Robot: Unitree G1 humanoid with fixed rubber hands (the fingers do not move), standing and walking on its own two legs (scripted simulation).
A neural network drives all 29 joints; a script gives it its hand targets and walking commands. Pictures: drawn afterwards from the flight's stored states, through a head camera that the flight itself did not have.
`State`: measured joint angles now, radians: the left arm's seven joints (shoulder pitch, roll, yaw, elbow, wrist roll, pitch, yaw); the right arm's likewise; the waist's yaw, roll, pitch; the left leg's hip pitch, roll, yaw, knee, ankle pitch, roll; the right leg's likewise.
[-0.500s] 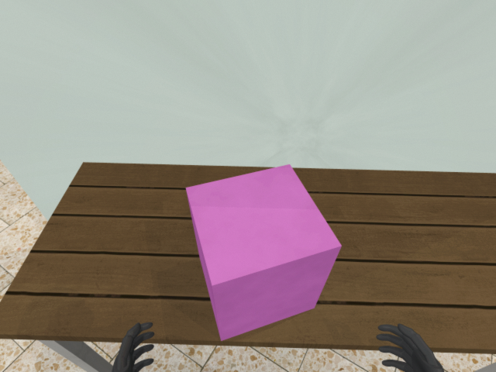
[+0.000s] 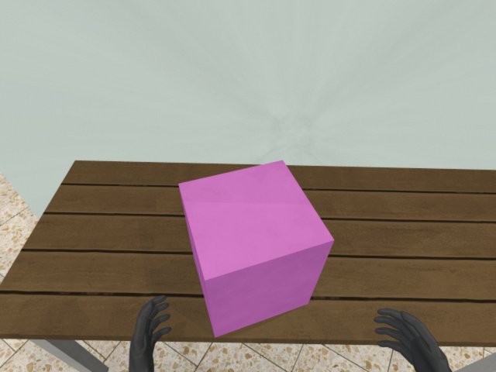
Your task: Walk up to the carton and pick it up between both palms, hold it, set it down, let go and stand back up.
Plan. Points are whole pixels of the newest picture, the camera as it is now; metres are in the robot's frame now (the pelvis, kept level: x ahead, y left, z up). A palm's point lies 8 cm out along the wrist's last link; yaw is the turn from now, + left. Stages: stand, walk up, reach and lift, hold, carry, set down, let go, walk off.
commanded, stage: reach and lift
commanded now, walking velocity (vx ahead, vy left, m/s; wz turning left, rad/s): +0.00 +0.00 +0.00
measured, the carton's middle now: (248, 249) +0.36 +0.03 -0.05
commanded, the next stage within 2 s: none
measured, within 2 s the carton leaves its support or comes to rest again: neither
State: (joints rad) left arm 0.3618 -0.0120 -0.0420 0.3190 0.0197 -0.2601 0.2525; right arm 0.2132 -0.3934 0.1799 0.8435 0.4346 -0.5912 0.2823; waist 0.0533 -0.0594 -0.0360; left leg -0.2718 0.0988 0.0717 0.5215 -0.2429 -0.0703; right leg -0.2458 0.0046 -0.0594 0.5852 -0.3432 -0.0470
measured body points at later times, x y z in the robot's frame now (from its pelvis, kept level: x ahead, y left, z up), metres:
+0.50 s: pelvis -0.01 -0.01 +0.01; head +0.00 +0.00 +0.46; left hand +0.20 +0.20 +0.00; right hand +0.26 -0.21 -0.01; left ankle +0.02 +0.17 -0.73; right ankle -0.02 -0.08 -0.73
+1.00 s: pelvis -0.01 +0.00 +0.01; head +0.02 +0.01 +0.46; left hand +0.25 +0.21 +0.04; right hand +0.32 -0.19 +0.04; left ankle +0.02 +0.17 -0.73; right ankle -0.02 -0.08 -0.73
